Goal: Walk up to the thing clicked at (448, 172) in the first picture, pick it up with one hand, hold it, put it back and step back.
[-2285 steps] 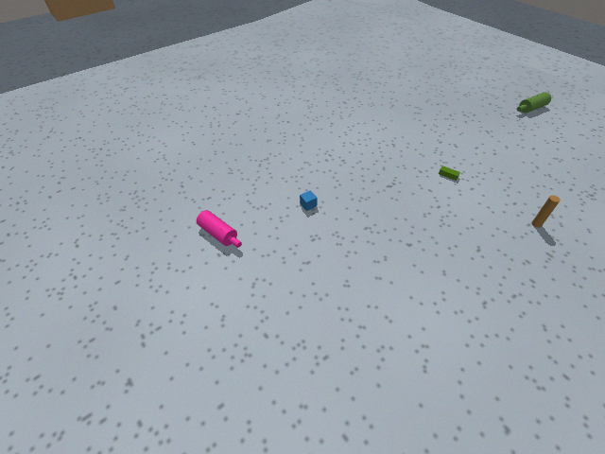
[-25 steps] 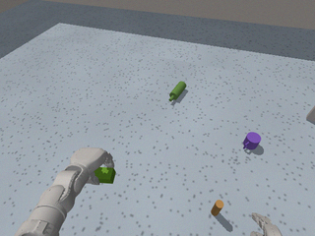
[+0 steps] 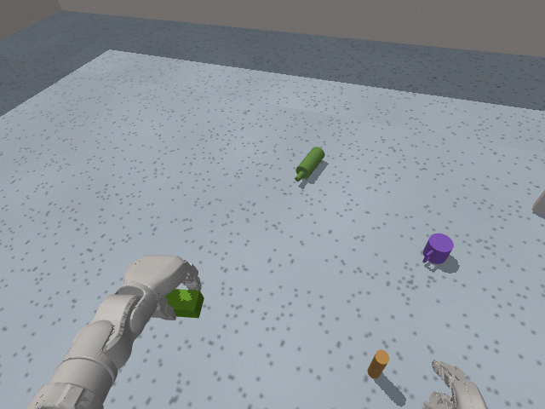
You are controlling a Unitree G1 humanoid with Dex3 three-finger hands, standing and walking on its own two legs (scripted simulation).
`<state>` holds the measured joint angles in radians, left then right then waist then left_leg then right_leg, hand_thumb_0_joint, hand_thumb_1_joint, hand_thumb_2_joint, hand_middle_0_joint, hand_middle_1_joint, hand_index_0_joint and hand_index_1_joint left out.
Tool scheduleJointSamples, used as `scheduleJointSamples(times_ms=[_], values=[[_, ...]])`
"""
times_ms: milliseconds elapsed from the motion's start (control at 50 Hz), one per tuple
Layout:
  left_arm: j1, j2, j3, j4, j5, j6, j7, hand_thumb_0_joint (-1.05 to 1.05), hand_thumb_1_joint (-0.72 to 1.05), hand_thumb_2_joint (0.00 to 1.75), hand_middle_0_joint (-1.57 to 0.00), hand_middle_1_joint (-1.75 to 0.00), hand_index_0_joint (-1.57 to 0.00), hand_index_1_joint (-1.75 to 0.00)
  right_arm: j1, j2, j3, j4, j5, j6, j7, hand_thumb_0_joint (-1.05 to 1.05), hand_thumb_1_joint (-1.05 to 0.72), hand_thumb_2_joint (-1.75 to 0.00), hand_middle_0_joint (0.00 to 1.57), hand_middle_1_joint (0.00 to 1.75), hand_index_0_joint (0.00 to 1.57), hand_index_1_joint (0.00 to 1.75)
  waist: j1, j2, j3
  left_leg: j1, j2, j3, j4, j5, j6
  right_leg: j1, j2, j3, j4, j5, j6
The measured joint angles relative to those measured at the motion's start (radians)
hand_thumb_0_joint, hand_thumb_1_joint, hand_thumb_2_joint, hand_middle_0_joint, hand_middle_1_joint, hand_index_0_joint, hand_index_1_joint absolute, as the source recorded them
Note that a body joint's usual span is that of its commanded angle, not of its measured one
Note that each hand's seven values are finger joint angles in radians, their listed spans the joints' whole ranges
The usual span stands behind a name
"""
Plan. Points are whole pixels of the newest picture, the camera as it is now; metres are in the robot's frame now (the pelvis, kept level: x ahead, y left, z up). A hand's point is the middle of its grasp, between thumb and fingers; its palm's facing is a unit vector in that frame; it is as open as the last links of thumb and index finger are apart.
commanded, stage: hold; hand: left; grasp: from above
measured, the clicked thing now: (174, 302) +0.32 +0.21 -0.07
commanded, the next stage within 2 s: crouch in 0.52 s
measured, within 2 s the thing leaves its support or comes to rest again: neither
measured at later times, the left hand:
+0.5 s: hand (161, 292) +0.31 +0.21 -0.02, palm faces -0.46 +0.00 -0.89, open 6.9 cm
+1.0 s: hand (174, 305) +0.32 +0.22 -0.09, palm faces -0.45 +0.07 -0.89, open 6.9 cm
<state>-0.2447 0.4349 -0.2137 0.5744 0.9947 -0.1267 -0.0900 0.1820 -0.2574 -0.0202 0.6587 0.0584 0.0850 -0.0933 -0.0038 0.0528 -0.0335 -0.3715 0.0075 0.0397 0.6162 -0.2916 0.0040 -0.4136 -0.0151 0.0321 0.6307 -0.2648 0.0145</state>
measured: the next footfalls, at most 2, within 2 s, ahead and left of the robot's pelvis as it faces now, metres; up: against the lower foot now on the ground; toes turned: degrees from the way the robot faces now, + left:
none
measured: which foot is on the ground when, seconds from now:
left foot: down 0.00-1.00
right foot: down 0.00-1.00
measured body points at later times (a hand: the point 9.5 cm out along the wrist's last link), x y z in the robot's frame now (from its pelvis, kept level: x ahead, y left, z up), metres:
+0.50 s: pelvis +0.01 +0.00 +0.01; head +0.03 -0.02 +0.46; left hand +0.33 +0.21 +0.03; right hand +0.16 -0.25 -0.11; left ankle +0.02 +0.12 -0.73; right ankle +0.04 -0.13 -0.73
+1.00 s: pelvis +0.00 +0.00 -0.02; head +0.06 +0.00 +0.42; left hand +0.34 +0.21 -0.04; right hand +0.14 -0.26 -0.14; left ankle +0.02 +0.12 -0.72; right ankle +0.04 -0.13 -0.72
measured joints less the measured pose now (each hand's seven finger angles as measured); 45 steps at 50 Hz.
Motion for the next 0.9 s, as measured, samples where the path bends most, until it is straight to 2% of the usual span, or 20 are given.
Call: scheduleJointSamples(times_ms=[160,320,500,620,780,840,900], values=[[0.0,0.01,0.003,0.003,-0.007,-0.008,-0.011,0.01,0.49,0.1,-0.93,-0.26,-0.97,-0.21,-0.001,0.002,0.003,-0.003,0.0,-0.004,-0.004,0.01,-0.92,-0.9,0.2,0.3,0.2,0.3,0.002,-0.002,0.013,0.02,0.0,0.0,-0.026,0.01,0.0,0.02,0.0,0.0,-0.027,0.01,0.0],[-0.012,0.006,-0.013,0.007,0.0,-0.013,-0.006,0.01,0.48,0.11,-0.93,-0.27,-0.97,-0.22,-0.002,0.003,0.001,0.015,0.0,-0.005,-0.008,0.01,-0.92,-0.9,0.2,0.3,0.2,0.3,0.006,-0.002,0.012,0.039,-0.003,-0.001,-0.045,0.012,0.003,0.041,-0.003,-0.001,-0.047,0.012,0.003],[-0.024,0.003,0.003,0.038,0.005,-0.005,0.001,0.01,0.48,0.13,-0.93,-0.27,-0.97,-0.21,0.001,0.007,0.0,0.004,0.004,0.007,-0.002,0.01,-0.92,-0.9,0.2,0.3,0.2,0.3,0.001,-0.007,0.011,0.059,-0.002,0.005,-0.067,0.015,0.004,0.059,-0.002,0.004,-0.069,0.017,0.004],[-0.029,0.011,-0.004,0.045,-0.002,-0.021,-0.005,0.01,0.47,0.14,-0.93,-0.27,-0.97,-0.21,0.007,0.003,-0.003,0.004,0.004,0.014,-0.001,0.01,-0.92,-0.9,0.2,0.3,0.2,0.3,0.005,-0.006,0.017,0.063,-0.003,0.003,-0.075,0.017,0.004,0.065,-0.002,0.002,-0.08,0.02,0.004],[-0.032,0.002,-0.005,0.077,0.01,-0.033,0.033,0.01,0.46,0.16,-0.93,-0.29,-0.96,-0.23,0.009,0.005,-0.004,0.004,0.005,0.023,0.0,0.01,-0.92,-0.9,0.2,0.3,0.2,0.3,0.001,-0.009,0.011,0.049,-0.005,0.0,-0.072,0.015,0.004,0.051,-0.004,0.0,-0.074,0.015,0.005],[-0.045,-0.006,0.001,0.118,0.03,-0.051,0.07,0.01,0.45,0.18,-0.93,-0.28,-0.97,-0.23,0.006,0.008,-0.004,0.001,0.001,0.028,0.004,0.01,-0.92,-0.9,0.2,0.3,0.2,0.3,-0.006,-0.018,0.005,0.012,-0.005,-0.005,-0.042,0.005,0.004,0.017,-0.005,-0.005,-0.047,0.005,0.004],[-0.071,-0.012,0.005,0.173,0.067,-0.069,0.12,0.01,0.44,0.19,-0.94,-0.28,-0.97,-0.23,0.0,0.01,-0.006,-0.003,-0.009,0.03,0.013,0.01,-0.92,-0.9,0.2,0.3,0.2,0.3,-0.013,-0.029,-0.007,-0.062,-0.004,-0.011,0.022,-0.017,0.002,-0.054,-0.004,-0.009,0.013,-0.016,0.003]])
